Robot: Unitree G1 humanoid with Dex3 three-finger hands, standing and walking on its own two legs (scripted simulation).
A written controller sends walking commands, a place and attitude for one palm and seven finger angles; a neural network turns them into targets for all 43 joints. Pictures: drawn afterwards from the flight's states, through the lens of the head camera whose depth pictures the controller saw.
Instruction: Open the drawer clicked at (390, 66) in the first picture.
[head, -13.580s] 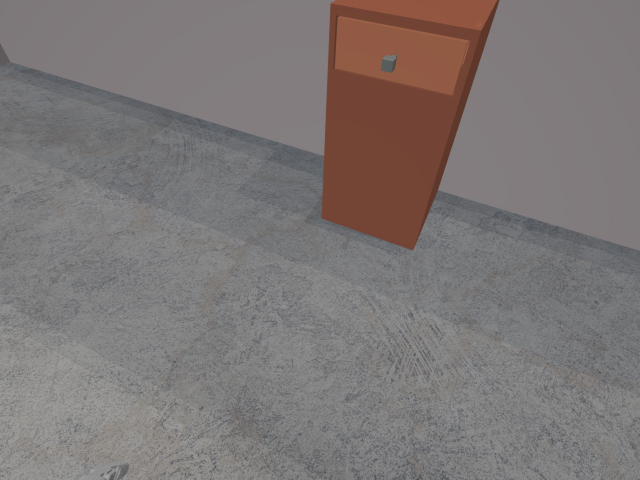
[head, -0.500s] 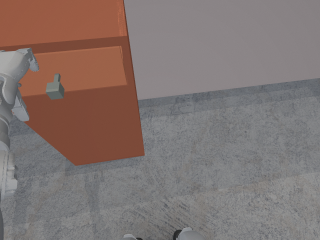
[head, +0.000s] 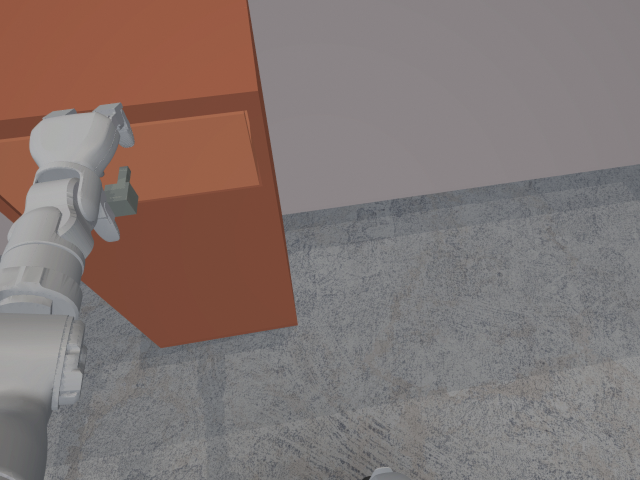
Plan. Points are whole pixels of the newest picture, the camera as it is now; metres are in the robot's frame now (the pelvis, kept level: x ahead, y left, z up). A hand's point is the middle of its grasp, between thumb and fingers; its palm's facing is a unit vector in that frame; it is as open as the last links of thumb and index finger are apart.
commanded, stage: move the hooked fingers above the handle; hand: left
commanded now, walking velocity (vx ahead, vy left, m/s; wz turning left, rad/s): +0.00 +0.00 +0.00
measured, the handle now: (122, 189) +0.53 +0.26 +0.03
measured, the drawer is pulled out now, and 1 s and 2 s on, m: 0.00 0.00 0.00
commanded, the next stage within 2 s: lower the fingers behind the handle in 0.78 s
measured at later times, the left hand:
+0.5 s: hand (117, 173) +0.50 +0.24 +0.09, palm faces +0.10 -0.03 -0.99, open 13.7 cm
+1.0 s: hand (88, 210) +0.46 +0.28 +0.06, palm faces -0.18 -0.01 -0.98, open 13.8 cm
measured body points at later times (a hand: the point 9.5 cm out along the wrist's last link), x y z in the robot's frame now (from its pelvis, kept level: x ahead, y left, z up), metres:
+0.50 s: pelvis +0.01 -0.01 -0.01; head +0.10 +0.00 +0.43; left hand +0.49 +0.24 +0.14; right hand +0.03 -0.31 -0.12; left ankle -0.01 +0.09 -0.72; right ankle +0.01 -0.13 -0.72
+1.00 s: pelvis +0.00 -0.01 +0.00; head +0.10 +0.01 +0.43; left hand +0.47 +0.28 +0.11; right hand +0.02 -0.31 -0.11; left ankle -0.01 +0.09 -0.72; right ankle +0.01 -0.13 -0.72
